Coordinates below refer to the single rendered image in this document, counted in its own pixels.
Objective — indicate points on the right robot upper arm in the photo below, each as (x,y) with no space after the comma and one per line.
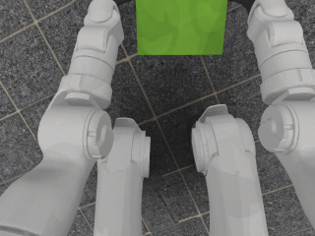
(287,129)

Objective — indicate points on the robot thigh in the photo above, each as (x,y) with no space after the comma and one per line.
(119,186)
(234,191)

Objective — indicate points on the robot right hand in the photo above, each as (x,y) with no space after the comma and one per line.
(246,3)

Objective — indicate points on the carton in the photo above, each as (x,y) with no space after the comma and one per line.
(180,27)

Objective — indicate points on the left robot thigh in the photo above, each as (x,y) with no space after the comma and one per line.
(119,186)

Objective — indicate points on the robot right forearm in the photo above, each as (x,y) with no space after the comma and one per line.
(281,52)

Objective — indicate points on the right robot thigh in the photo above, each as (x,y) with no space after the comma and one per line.
(234,191)

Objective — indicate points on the left robot upper arm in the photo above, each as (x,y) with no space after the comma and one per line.
(45,201)

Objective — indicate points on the robot left forearm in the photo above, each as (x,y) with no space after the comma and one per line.
(89,78)

